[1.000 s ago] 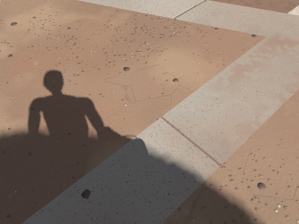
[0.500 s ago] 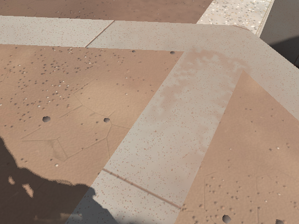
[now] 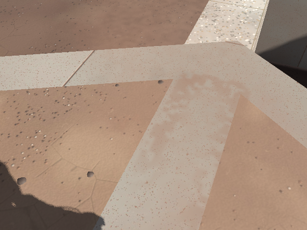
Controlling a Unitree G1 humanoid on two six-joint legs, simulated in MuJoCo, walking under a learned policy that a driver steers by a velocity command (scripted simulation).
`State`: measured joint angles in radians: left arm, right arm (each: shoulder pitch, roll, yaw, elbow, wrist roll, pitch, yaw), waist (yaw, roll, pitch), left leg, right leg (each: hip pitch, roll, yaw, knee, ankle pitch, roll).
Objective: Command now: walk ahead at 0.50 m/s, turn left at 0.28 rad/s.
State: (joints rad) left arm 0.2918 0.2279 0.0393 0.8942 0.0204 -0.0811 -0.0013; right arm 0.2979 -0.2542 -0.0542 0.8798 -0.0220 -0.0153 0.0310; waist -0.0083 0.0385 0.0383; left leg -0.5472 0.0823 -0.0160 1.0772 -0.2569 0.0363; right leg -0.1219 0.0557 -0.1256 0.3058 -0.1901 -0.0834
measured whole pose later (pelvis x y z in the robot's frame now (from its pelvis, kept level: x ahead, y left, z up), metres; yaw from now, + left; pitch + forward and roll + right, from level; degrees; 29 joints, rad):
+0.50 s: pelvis +0.26 +0.07 -0.01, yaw +17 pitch +0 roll +0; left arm 0.20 0.24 0.03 0.81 0.04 -0.06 0.00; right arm 0.27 -0.28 -0.08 0.86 0.00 -0.02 0.01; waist 0.00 -0.02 0.06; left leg -0.24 -0.14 0.03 0.43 -0.19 0.14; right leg -0.49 -0.09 0.02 1.19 -0.32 0.01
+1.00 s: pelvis +0.54 +0.11 -0.01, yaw +35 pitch +1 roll -1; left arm 0.20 0.25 0.03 0.75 0.03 -0.07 0.01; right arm 0.30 -0.32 -0.07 0.78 -0.03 -0.01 0.03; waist -0.02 0.05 0.03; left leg -0.43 -0.03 -0.04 1.14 -0.35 0.06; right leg -0.28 0.01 -0.08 0.45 -0.18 -0.03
